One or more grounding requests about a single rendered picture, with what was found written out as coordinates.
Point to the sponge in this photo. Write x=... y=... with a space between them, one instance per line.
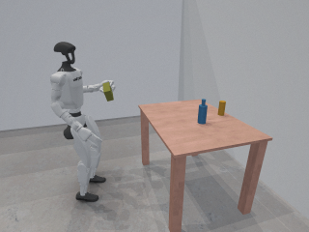
x=108 y=91

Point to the table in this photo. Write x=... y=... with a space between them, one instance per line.
x=176 y=123

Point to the robot right forearm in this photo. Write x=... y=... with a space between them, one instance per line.
x=63 y=113

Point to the robot right thigh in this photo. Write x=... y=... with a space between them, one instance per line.
x=82 y=149

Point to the robot right upper arm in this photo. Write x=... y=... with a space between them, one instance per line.
x=57 y=81

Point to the left robot hand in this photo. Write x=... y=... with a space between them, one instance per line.
x=111 y=82

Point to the right robot hand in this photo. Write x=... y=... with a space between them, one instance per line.
x=84 y=134

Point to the robot left forearm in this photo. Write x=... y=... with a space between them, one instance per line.
x=91 y=88

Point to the humanoid robot torso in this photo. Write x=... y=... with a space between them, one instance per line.
x=72 y=95

